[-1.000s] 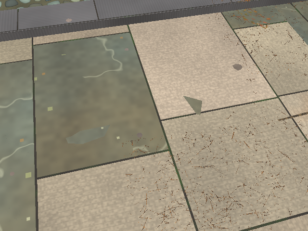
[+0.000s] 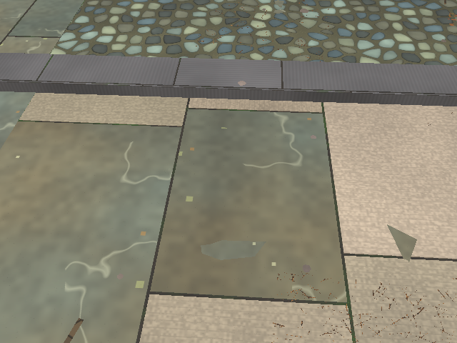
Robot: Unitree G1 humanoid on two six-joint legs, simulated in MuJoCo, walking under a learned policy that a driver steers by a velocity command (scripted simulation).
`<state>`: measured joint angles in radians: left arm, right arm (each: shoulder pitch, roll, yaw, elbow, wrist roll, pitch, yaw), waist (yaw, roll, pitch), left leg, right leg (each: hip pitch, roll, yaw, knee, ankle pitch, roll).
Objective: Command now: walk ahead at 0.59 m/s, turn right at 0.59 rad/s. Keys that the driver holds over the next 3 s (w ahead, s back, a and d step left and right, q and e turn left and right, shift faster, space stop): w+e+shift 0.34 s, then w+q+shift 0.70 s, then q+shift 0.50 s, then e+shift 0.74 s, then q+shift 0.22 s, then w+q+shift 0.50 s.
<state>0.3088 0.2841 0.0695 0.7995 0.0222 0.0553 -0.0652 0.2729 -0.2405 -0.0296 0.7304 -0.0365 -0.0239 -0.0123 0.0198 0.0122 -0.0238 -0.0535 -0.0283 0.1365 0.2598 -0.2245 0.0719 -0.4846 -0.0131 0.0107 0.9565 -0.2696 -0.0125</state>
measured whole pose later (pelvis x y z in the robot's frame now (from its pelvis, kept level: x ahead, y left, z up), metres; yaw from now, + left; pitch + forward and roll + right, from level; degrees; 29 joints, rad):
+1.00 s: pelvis +0.71 -0.32 -0.03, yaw +0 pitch -1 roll +2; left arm 0.05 0.19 -0.04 0.67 0.07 -0.10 -0.01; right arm 0.48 -0.29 -0.06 0.96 -0.02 -0.02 0.00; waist -0.07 0.01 0.03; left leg -0.26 -0.24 0.02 0.56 -0.28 0.21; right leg -0.56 -0.05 0.14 1.40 -0.33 0.03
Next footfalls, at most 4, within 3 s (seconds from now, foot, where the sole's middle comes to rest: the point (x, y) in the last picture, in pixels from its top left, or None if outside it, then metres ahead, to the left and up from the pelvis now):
0.36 right None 0.33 -0.25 -0.79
0.84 left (345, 281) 0.75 -0.32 -0.79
1.22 right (376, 190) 1.15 -0.50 -0.79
1.66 left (308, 201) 1.09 -0.24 -0.79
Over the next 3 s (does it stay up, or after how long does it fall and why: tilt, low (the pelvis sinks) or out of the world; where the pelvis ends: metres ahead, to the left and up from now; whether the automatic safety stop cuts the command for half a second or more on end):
stays up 1.20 -0.34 -0.01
